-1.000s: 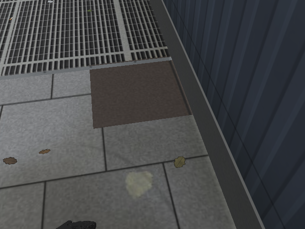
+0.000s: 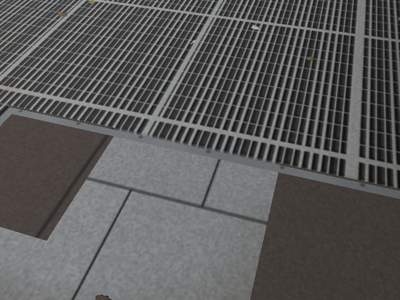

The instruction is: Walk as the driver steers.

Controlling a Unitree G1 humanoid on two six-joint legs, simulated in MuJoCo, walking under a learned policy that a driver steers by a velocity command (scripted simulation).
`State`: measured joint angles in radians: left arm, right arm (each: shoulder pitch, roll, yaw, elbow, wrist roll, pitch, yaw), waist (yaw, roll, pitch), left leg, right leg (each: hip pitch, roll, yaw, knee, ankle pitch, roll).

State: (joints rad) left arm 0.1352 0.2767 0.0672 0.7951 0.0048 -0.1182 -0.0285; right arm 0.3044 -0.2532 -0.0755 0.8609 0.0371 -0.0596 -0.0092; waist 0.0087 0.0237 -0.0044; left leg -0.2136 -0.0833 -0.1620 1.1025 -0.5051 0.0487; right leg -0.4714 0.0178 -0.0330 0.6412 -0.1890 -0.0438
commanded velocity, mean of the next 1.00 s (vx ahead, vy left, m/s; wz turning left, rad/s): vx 0.50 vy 0.00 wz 0.37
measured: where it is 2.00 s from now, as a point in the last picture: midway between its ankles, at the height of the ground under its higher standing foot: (118, 170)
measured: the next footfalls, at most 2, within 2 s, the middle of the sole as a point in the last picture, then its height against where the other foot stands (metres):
left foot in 0.44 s outside the picture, level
right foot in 0.94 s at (209, 225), level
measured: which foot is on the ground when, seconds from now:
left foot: up 0.00-0.42, down 0.44-0.94, up 0.96-1.00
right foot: down 0.00-0.46, up 0.48-0.92, down 0.94-1.00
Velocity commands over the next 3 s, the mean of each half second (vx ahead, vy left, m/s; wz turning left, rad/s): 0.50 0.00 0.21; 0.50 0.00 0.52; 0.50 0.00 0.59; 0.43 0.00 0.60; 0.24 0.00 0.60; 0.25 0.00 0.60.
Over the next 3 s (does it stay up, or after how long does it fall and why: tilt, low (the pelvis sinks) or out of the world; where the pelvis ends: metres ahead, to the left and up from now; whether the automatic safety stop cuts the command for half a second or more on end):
stays up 1.16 0.70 0.02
